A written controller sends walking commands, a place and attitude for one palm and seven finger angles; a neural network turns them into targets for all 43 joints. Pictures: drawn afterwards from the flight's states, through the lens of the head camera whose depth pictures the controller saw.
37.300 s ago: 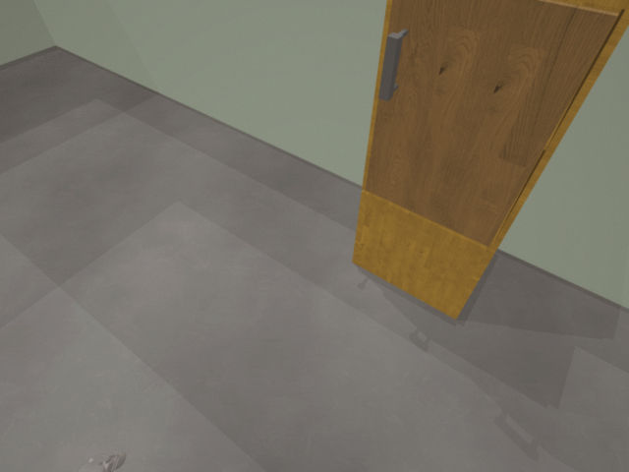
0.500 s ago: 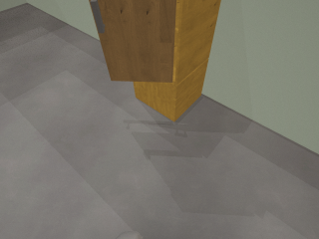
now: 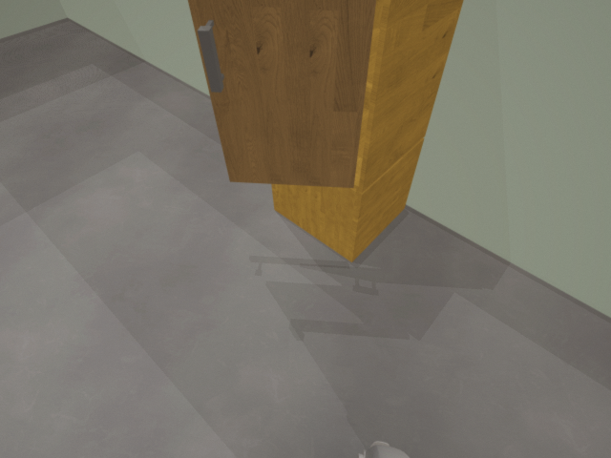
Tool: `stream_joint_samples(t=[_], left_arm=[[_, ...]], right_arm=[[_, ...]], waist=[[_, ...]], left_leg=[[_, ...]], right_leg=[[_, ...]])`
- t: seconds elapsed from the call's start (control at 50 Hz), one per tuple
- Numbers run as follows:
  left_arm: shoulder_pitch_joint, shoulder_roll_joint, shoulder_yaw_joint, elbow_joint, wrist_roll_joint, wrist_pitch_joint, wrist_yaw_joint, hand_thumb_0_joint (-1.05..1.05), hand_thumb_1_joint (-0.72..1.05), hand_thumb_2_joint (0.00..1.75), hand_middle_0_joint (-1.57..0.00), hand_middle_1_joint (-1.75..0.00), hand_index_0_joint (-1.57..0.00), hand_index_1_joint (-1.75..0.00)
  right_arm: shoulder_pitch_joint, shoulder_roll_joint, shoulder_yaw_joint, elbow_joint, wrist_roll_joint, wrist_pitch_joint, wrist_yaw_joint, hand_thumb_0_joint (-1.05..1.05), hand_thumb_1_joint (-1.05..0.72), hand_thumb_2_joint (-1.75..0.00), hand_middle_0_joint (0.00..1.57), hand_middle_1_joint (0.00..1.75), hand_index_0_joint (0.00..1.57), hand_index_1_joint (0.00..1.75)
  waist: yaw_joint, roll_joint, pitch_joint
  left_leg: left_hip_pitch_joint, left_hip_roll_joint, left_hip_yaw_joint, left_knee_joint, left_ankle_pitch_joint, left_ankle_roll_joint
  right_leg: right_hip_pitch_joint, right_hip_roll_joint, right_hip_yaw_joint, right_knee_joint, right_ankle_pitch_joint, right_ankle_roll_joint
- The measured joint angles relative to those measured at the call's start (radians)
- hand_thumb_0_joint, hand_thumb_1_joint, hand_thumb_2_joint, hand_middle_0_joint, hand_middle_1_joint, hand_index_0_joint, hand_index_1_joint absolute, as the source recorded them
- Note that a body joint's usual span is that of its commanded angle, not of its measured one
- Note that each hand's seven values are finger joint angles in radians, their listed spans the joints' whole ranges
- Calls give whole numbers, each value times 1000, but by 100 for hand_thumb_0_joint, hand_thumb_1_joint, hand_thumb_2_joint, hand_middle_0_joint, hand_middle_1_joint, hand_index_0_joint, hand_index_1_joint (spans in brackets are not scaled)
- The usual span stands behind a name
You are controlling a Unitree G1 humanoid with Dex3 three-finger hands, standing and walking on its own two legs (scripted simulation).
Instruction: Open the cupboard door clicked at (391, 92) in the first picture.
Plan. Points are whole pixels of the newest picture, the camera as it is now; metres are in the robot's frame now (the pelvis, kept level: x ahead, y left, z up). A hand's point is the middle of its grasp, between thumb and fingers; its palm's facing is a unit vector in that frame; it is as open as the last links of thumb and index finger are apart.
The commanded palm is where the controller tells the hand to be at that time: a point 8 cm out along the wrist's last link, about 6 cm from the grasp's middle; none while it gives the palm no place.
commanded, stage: take the last steps up to it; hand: left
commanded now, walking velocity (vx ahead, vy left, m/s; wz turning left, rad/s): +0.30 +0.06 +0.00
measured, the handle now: (213, 56) +0.91 +0.26 +0.08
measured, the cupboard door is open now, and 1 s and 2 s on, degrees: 37 37 37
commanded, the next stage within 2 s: come to a stop and stand still in 0.68 s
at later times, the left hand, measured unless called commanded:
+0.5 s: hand out of the picture +0.14 +0.18 -0.17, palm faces +0.13 -0.98 -0.17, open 7.3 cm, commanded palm none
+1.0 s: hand (202, 298) +0.42 +0.23 -0.17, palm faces -0.01 -0.97 -0.24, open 7.3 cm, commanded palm none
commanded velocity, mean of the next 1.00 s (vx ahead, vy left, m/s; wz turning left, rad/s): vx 0.12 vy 0.04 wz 0.00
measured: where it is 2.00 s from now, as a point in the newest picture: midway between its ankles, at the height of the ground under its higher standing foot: (305, 431)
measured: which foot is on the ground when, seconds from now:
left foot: down 0.00-0.10, up 0.12-0.52, down 0.54-1.00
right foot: up 0.00-0.08, down 0.10-0.54, up 0.56-0.90, down 0.92-1.00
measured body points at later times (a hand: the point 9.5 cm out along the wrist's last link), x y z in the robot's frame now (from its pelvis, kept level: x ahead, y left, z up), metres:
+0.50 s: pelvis +0.19 +0.01 +0.00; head +0.22 +0.02 +0.45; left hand +0.13 +0.23 -0.16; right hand +0.29 -0.22 -0.14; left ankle +0.28 +0.14 -0.72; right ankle +0.11 -0.11 -0.74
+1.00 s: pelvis +0.34 +0.04 -0.01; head +0.36 +0.03 +0.44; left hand +0.42 +0.28 -0.15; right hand +0.30 -0.18 -0.17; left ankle +0.29 +0.14 -0.74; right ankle +0.38 -0.07 -0.74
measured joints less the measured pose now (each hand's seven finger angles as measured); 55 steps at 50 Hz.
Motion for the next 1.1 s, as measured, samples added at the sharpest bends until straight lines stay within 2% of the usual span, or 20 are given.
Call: stream_joint_samples(t=[0.08, 0.1, 0.14, 0.18, 0.22, 0.28, 0.36, 0.5, 0.54, 0.56, 0.6, 0.64, 0.68, 0.74, 0.8, 0.88, 0.92, 0.96, 1.04, 1.1], left_arm=[[-39, -12, -2, -26, 1, -18, -4, 0, 91, 90, -20, -30, -20, -30], [-47, -16, -2, -31, 3, -33, -3, 0, 91, 90, -20, -30, -20, -30], [-58, -30, -3, -37, -1, -58, 4, 0, 91, 90, -20, -30, -20, -30], [-46, -44, -6, -37, -6, -66, 14, 0, 91, 90, -20, -30, -20, -30], [-19, -59, -6, -24, -11, -71, 24, 0, 91, 90, -20, -30, -20, -30], [17, -42, 23, -11, -16, -88, 44, -3, 96, 90, -21, -30, -21, -30], [68, -20, 12, 38, -6, -88, 32, -3, 96, 90, -21, -30, -20, -30], [172, -24, -4, 123, -1, -66, 22, -1, 93, 90, -20, -30, -20, -30], [210, -29, -5, 138, -3, -55, 20, 0, 92, 90, -21, -30, -20, -30], [221, -31, -5, 143, -5, -46, 19, 0, 92, 90, -21, -30, -20, -30], [210, -25, -7, 148, -6, -24, 21, 0, 91, 90, -20, -30, -20, -30], [187, -19, -6, 141, -5, -13, 23, 0, 91, 90, -20, -30, -20, -30], [155, -15, -3, 123, -1, -10, 20, 1, 91, 90, -20, -30, -20, -30], [109, -19, -1, 82, 1, -12, 18, 1, 91, 90, -20, -30, -20, -30], [65, -20, 0, 51, 5, -11, 24, 1, 92, 90, -20, -30, -20, -30], [11, -1, -7, 29, -1, -11, 31, 1, 93, 90, -20, -30, -20, -30], [-4, 11, -14, 20, -3, -15, 35, 1, 93, 90, -20, -30, -20, -30], [-15, 10, -23, 24, -5, -21, 41, 0, 93, 90, -20, -30, -20, -30], [-41, -5, -39, 32, -13, -10, 48, 0, 92, 90, -20, -30, -20, -30], [-62, -11, -36, 23, -14, 0, 55, 0, 91, 90, -20, -30, -20, -30]], right_arm=[[44, -1, -2, 34, -1, 5, 0, 0, -91, -90, 21, 30, 20, 30], [52, -2, -3, 42, 3, 7, 1, 0, -91, -90, 21, 30, 20, 30], [35, -11, -8, 55, 9, 23, 4, 0, -91, -90, 21, 30, 20, 30], [8, -20, -18, 58, 9, 34, 6, 0, -91, -90, 21, 30, 20, 30], [-25, -30, -26, 49, 5, 37, 6, 1, -91, -90, 20, 30, 20, 30], [-67, -32, -35, 20, 0, 37, 9, 1, -91, -90, 20, 30, 19, 30], [-136, -39, -41, -19, 0, 36, 20, 0, -91, -90, 20, 30, 19, 30], [-256, -49, -34, -70, 2, 22, 38, 0, -91, -90, 20, 30, 19, 30], [-273, -56, -28, -89, -1, 4, 37, 0, -91, -90, 20, 30, 19, 30], [-282, -58, -28, -99, -5, -9, 32, 0, -91, -90, 20, 30, 19, 30], [-291, -47, -24, -113, -7, -20, 16, 0, -91, -90, 20, 30, 19, 30], [-274, -36, -18, -118, -5, -22, 5, 0, -91, -90, 20, 30, 19, 30], [-245, -25, -11, -110, -3, -21, -4, 0, -91, -90, 20, 30, 19, 30], [-197, -28, -22, -91, 4, -24, -21, -1, -94, -90, 21, 30, 20, 30], [-149, -41, -19, -64, 0, -14, -17, -1, -95, -90, 21, 30, 20, 30], [-93, -37, -6, -22, -1, 6, -21, -1, -94, -90, 21, 30, 20, 30], [-69, -25, 1, 1, 4, 20, -24, -1, -93, -90, 20, 30, 20, 30], [-65, -22, 1, 21, 14, 38, -21, 0, -93, -90, 20, 30, 20, 30], [-76, -19, -4, 23, 23, 64, -18, 0, -92, -90, 20, 30, 19, 30], [-83, -8, -7, 15, 25, 74, -17, 0, -92, -90, 20, 30, 19, 30]], waist=[[-22, 14, 7], [-22, 20, 11], [-25, 39, 34], [-26, 45, 41], [-25, 46, 35], [-17, 33, 13], [4, 15, -1], [52, -11, 10], [59, -11, 10], [55, -10, 12], [55, -29, 33], [56, -35, 34], [54, -35, 31], [46, -26, 22], [32, -17, 10], [6, -10, 11], [0, -20, 9], [-4, -12, 8], [-40, 18, 13], [-39, 11, 21]], left_leg=[[17, 15, 6, 87, -96, -25], [-9, 26, 4, 169, -139, -25], [-118, 43, -31, 461, -214, -17], [-239, 52, -56, 694, -168, -19], [-336, 77, -61, 772, -85, -33], [-430, 114, -60, 714, -14, -58], [-470, 135, -44, 537, 37, -79], [-403, 103, -10, 284, 64, -65], [-338, 89, 8, 195, 83, -47], [-337, 85, 12, 205, 127, -20], [-339, 71, 31, 274, 86, 15], [-309, 61, 43, 265, 49, 25], [-266, 50, 48, 213, 55, 19], [-203, 34, 52, 128, 72, 30], [-150, 25, 54, 76, 71, 31], [-113, 23, 48, 90, 30, 18], [-112, 18, 48, 141, -15, 6], [-122, 27, 52, 195, -63, -7], [-136, 44, 27, 222, -82, -34], [-149, 47, 14, 241, -96, -48]], right_leg=[[99, 30, -19, -168, 25, -15], [119, 39, -21, -187, 23, -39], [134, 54, -42, -153, -3, -69], [175, 64, -57, -186, -9, -75], [226, 76, -67, -260, 11, -68], [294, 85, -78, -367, 34, -70], [367, 78, -77, -449, 36, -56], [461, 41, -65, -431, -58, 2], [454, 26, -55, -343, -126, 20], [417, 14, -53, -239, -169, 13], [300, 5, 0, 57, -241, -12], [180, 10, 24, 280, -216, -24], [92, 7, 23, 357, -161, -22], [15, 2, 18, 300, -100, -14], [1, 3, 9, 157, -59, -9], [66, 21, 9, -65, 9, -5], [136, 27, 20, -199, 125, -7], [162, 37, 26, -222, 63, -20], [165, 49, 3, -213, 18, -28], [163, 48, -9, -212, 17, -29]])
